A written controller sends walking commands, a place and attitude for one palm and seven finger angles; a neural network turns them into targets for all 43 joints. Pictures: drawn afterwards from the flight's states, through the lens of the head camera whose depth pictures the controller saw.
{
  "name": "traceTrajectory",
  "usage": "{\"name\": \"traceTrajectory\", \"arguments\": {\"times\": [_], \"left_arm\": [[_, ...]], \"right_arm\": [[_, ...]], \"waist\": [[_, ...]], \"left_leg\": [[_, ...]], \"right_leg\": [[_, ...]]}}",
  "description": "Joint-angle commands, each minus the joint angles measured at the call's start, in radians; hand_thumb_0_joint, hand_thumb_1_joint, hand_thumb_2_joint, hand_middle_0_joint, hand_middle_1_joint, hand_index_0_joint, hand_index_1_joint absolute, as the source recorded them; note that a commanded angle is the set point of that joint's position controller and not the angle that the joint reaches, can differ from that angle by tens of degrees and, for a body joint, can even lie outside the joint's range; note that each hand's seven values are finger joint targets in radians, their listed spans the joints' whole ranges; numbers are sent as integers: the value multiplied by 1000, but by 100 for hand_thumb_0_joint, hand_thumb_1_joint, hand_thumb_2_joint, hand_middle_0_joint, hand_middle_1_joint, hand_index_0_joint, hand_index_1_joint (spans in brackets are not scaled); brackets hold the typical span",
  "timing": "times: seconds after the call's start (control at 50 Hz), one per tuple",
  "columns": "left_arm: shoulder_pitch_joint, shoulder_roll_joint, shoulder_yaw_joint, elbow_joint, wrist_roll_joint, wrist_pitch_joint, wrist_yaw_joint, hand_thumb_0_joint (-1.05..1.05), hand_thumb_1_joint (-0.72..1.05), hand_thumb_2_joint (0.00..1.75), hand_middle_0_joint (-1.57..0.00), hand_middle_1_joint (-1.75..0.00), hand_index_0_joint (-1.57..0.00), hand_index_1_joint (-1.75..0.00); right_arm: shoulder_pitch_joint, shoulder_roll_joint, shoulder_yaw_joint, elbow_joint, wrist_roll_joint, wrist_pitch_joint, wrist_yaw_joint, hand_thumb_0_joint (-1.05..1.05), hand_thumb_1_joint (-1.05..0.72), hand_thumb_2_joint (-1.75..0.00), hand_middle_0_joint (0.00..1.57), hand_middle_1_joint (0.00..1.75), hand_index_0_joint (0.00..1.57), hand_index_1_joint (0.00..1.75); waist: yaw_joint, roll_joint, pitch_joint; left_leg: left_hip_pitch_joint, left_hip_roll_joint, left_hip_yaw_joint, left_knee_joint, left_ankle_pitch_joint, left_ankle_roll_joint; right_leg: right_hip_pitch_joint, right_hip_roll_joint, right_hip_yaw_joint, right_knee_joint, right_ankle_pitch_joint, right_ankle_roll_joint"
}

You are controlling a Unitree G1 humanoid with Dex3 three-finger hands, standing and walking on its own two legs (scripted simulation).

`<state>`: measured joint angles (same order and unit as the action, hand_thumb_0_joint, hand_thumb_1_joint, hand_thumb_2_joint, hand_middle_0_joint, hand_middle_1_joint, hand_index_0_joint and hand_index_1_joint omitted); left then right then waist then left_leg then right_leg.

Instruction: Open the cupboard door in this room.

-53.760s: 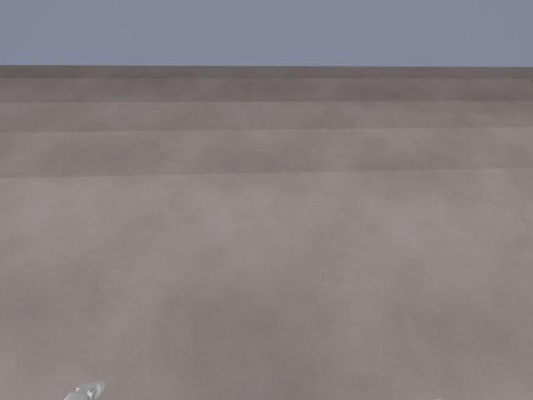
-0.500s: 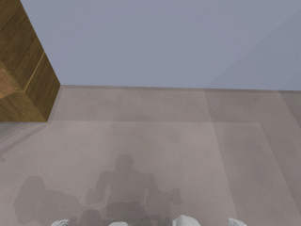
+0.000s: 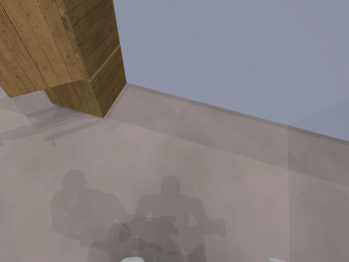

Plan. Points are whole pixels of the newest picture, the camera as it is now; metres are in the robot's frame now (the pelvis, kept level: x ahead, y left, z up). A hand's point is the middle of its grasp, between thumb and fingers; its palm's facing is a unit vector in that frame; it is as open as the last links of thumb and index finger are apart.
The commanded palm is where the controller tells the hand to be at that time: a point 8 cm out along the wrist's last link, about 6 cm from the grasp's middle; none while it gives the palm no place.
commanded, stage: turn to face it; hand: left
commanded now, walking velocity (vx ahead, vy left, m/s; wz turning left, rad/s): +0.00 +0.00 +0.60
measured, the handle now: out of the picture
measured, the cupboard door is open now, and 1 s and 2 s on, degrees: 45 45 45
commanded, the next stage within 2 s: take the last steps up to it in 0.68 s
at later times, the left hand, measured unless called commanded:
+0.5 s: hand out of the picture +0.06 +0.20 -0.14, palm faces +0.28 -0.92 -0.29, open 7.4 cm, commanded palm none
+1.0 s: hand out of the picture -0.03 +0.20 -0.15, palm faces +0.48 -0.85 -0.22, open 7.4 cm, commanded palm none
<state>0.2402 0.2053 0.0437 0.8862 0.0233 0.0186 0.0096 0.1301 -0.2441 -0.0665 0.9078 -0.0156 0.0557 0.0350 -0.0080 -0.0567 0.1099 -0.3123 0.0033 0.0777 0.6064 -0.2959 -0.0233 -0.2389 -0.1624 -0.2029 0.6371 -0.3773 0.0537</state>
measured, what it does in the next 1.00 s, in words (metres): steps on the spot, turning left: right foot, then left foot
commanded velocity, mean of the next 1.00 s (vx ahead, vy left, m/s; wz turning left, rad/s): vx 0.07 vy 0.03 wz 0.39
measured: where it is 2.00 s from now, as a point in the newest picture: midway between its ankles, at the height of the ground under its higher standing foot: (128, 246)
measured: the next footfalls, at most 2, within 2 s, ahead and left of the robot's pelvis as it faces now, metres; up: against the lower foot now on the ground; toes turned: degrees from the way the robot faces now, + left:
right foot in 0.42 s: +0.07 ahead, -0.15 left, +0.00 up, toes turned +13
left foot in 0.74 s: +0.01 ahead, +0.11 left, +0.00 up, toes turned +26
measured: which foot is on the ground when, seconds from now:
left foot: down 0.00-0.42, up 0.44-0.72, down 0.74-1.00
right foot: down 0.00-0.00, up 0.02-0.40, down 0.42-0.74, up 0.76-1.00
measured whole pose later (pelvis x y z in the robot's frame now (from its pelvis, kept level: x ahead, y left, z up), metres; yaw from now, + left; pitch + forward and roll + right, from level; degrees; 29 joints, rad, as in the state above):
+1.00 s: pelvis +0.02 -0.01 +0.01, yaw +27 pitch +0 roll -1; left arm 0.22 0.22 0.06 0.97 0.03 0.04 -0.02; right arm 0.18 -0.19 -0.02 0.96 -0.03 0.00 0.00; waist 0.02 0.01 0.06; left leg -0.25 -0.02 -0.01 0.50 -0.26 0.04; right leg -0.37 -0.06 -0.07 0.85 -0.48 0.04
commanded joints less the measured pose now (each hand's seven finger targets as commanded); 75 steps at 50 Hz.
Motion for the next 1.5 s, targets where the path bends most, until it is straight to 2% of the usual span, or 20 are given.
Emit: {"name": "traceTrajectory", "arguments": {"times": [0.0, 0.1, 0.34, 0.36, 0.4, 0.5, 0.66, 0.72, 0.74, 1.0, 1.02, 1.04, 1.06, 1.12, 1.18, 1.32, 1.38, 1.4, 1.42, 1.48], "left_arm": [[-95, 137, 37, -125, -11, 6, 8, 0, 90, 90, -20, -30, -20, -30], [-88, 133, 45, -69, -8, 18, 1, 0, 90, 90, -20, -30, -20, -30], [-32, 132, 43, -69, -16, 2, 8, 0, 90, 90, -20, -30, -20, -30], [17, 158, 52, -60, -15, -7, 13, 0, 90, 90, -20, -30, -20, -30], [30, 286, 74, -65, 6, -19, 25, 0, 90, 90, -20, -30, -20, -30], [-83, 165, 37, -85, -4, -25, 24, 0, 90, 90, -20, -30, -20, -30], [32, 221, 54, -7, -4, -24, 13, 0, 90, 90, -20, -30, -20, -30], [-15, 101, 18, -50, -22, -8, 8, 0, 90, 90, -20, -30, -20, -30], [-41, 115, 24, -56, -17, 4, 13, 0, 90, 90, -20, -30, -20, -30], [78, 71, 35, 50, -1, -30, -31, 0, 90, 90, -20, -30, -20, -30], [157, 110, 47, 74, 5, -40, -26, 0, 90, 90, -20, -30, -20, -30], [231, 207, 70, 88, 18, -48, -12, 0, 90, 90, -20, -30, -20, -30], [249, 243, 71, 81, 5, -50, -1, 0, 90, 90, -20, -30, -20, -30], [78, 153, 48, 52, 0, -68, 4, 0, 90, 90, -20, -30, -20, -30], [99, 107, 32, 71, -5, -94, 1, 0, 90, 90, -20, -30, -20, -30], [197, 152, 41, 160, 8, -94, -2, 0, 90, 90, -20, -30, -20, -30], [160, 144, 43, 165, 0, -81, -4, 0, 90, 90, -20, -30, -20, -30], [172, 105, 33, 159, -3, -77, -10, 0, 90, 90, -20, -30, -20, -30], [190, 37, 22, 135, -12, -73, -15, 0, 90, 90, -20, -30, -20, -30], [11, 24, 17, 78, -5, -68, -11, 0, 90, 90, -20, -30, -20, -30]], "right_arm": [[228, -283, -66, -20, -4, -31, -34, 0, -90, -90, 20, 30, 20, 30], [61, -182, -33, -60, -7, -46, -59, 0, -90, -90, 20, 30, 20, 30], [13, -184, -51, -70, -7, -25, -45, 0, -90, -90, 20, 30, 20, 30], [-3, -162, -48, -79, 1, -24, -43, 0, -90, -90, 20, 30, 20, 30], [-9, -82, -38, -110, 9, -25, -35, 0, -90, -90, 20, 30, 20, 30], [16, -79, -33, -62, -2, -1, -16, 0, -90, -90, 20, 30, 20, 30], [19, -37, 0, -34, 6, -32, -20, 0, -90, -90, 20, 30, 20, 30], [148, -218, -41, -10, -5, -44, -41, 0, -90, -90, 20, 30, 20, 30], [145, -224, -37, -6, -14, -37, -49, 0, -90, -90, 20, 30, 20, 30], [53, -136, -11, 10, -8, -59, -48, 0, -90, -90, 20, 30, 20, 30], [33, -102, -7, 5, 0, -62, -43, 0, -90, -90, 20, 30, 20, 30], [24, -19, 6, -23, 12, -65, -36, 0, -90, -90, 20, 30, 20, 30], [-51, -74, -2, -62, -8, -59, -25, 0, -90, -90, 20, 30, 20, 30], [-6, -66, -19, -21, -16, -42, -4, 0, -90, -90, 20, 30, 20, 30], [15, -27, -9, 4, -13, -41, 8, 0, -90, -90, 20, 30, 20, 30], [-47, 36, 15, -6, -2, -81, 21, 0, -90, -90, 20, 30, 20, 30], [123, -8, 8, 49, -10, -99, 4, 0, -90, -90, 20, 30, 20, 30], [265, -85, -11, 91, -15, -105, -10, 0, -90, -90, 20, 30, 20, 30], [402, -204, -44, 118, -25, -110, -26, 0, -90, -90, 20, 30, 20, 30], [307, -154, -24, 101, -17, -103, -51, 0, -90, -90, 20, 30, 20, 30]], "waist": [[-104, 319, -267], [-16, 222, -156], [24, 217, -168], [52, 151, -184], [71, -250, -148], [-5, -188, -89], [12, -123, -153], [-55, 327, -235], [-59, 264, -208], [58, 139, -99], [101, 45, -92], [139, -265, -77], [152, -253, -7], [34, -150, 48], [21, -107, 30], [73, -143, -58], [-15, -77, -105], [-73, 84, -193], [-112, 367, -290], [-82, 244, -132]], "left_leg": [[359, 415, -522, -210, 727, 266], [169, 232, -354, -249, 443, 185], [-7, 143, -448, -189, 275, 147], [-85, 100, -424, -127, 201, 108], [-314, -99, -135, 304, -289, -13], [-251, 10, -104, 543, -159, -31], [66, -39, 8, -98, 25, -9], [322, 378, -449, -230, 698, 221], [239, 393, -420, -232, 598, 266], [-57, 137, -287, -248, -208, 162], [-196, 55, -214, -104, -244, 117], [-425, -65, -69, 193, -291, 51], [-469, -27, -119, 421, -292, 35], [-404, 60, -149, 563, -25, 15], [-356, 79, -89, 472, 95, -17], [-186, 31, 43, 34, 49, -4], [137, -20, 87, -135, 102, 24], [359, 58, 4, -137, 78, 51], [529, 323, -379, -207, 43, 144], [268, 376, -405, -367, -58, 216]], "right_leg": [[-356, 45, 163, 490, -306, 31], [-319, 54, 218, 513, -48, 30], [49, 160, 177, -76, 62, 8], [174, 126, 209, -225, 129, -1], [212, -307, 617, -413, 139, -182], [81, -148, 271, -304, 481, -181], [116, -124, 176, -102, 639, -103], [-238, 54, 116, 302, -255, 29], [-214, 47, 179, 389, -267, 11], [121, 144, 82, -101, 17, -27], [273, 85, 164, -234, -20, -42], [389, -194, 523, -421, -259, -124], [236, -360, 767, -561, -406, -210], [43, -246, 559, -554, -323, -173], [76, -172, 296, -520, 49, -138], [223, -156, 145, -376, 397, -133], [89, -111, 83, -179, 428, -96], [-33, -66, 40, 43, 340, -69], [-274, 76, -4, 337, -123, -24], [-427, 29, 170, 666, -110, -72]]}}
